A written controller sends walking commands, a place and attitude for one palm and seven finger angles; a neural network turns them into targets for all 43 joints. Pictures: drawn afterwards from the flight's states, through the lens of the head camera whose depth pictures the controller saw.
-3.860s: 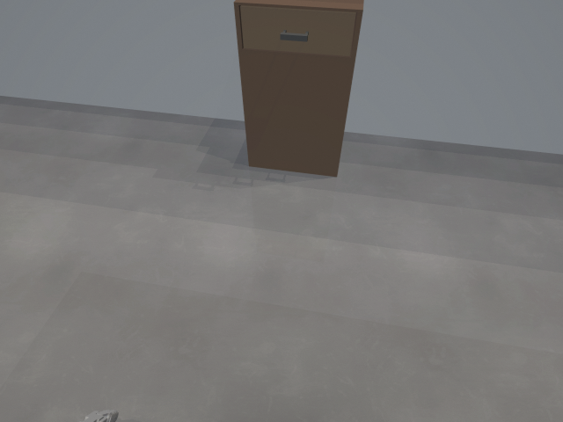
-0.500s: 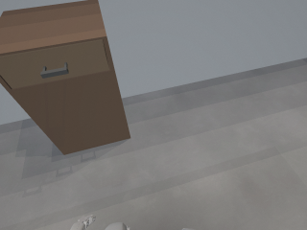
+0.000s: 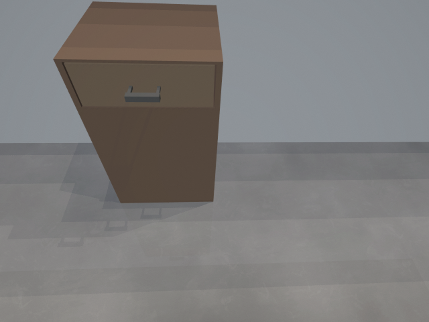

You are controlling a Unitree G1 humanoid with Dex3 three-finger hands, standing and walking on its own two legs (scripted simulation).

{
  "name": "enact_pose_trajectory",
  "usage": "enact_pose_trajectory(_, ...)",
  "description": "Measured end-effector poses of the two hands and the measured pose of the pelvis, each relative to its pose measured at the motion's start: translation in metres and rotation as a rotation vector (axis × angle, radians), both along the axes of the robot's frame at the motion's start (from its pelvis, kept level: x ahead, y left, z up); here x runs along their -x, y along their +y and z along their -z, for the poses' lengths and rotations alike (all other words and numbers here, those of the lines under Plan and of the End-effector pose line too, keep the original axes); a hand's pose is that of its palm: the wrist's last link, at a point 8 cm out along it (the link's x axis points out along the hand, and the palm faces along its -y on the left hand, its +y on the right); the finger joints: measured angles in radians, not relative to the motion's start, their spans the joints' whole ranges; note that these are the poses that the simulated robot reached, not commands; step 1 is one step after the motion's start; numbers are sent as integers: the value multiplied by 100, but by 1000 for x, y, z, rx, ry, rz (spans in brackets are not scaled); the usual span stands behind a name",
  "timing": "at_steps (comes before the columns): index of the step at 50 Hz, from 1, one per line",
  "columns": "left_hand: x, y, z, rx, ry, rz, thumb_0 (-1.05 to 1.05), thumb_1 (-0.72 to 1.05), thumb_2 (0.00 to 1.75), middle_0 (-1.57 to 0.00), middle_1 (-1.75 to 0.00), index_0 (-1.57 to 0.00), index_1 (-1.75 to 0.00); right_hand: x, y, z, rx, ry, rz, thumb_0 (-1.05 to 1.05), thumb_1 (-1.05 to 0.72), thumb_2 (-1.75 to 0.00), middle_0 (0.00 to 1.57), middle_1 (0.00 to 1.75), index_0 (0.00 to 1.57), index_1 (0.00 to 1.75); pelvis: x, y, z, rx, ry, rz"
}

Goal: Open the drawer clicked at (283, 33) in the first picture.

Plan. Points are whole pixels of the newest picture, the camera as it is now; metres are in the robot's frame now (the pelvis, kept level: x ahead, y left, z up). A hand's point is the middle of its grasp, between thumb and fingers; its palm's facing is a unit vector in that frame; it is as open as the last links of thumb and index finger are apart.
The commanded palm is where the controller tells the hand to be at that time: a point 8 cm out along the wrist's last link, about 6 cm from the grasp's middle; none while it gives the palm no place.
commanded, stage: take the last steps up to it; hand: left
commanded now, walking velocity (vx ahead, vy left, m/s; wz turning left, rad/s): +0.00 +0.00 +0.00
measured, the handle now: (143, 93) +0.75 +0.28 -0.04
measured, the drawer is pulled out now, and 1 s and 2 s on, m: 0.00 0.00 0.00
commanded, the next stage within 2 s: come to a stop and stand still in 0.96 s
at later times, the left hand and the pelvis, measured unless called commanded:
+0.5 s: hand out of the picture -0.05 +0.11 -0.16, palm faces +0.22 -0.96 -0.14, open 7.3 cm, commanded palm none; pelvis +0.04 -0.03 +0.01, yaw +6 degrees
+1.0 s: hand (149, 264) +0.26 +0.17 -0.16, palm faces +0.12 -0.96 -0.25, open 7.3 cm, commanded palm none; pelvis +0.19 -0.02 -0.02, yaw +5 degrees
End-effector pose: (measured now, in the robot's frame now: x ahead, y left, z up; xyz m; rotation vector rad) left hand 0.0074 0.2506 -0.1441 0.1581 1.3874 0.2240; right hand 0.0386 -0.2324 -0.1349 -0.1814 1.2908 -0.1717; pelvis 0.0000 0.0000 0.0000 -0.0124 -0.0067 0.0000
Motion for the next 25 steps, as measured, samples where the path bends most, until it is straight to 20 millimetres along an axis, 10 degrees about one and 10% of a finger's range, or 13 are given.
enact_pose_trajectory(13, 24, -63, -10, 2, -71, -51, 0, 91, 90, -20, -30, -20, -30, -6, -36, 21, -79, 19, -40, 0, -91, -90, 20, 30, 20, 30, -2, -38, 3, -37, -24, -51)
enact_pose_trajectory(25, 72, -96, -10, 118, 114, -184, 0, 91, 90, -20, -30, -20, -30, -64, -25, 3, -56, 25, -118, 0, -91, -90, 20, 30, 19, 29, -41, -26, -5, -31, 8, -108)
